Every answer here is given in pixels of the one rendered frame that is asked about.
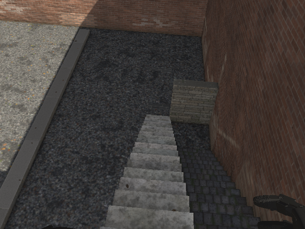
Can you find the robot right hand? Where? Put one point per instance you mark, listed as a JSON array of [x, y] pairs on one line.
[[283, 205]]

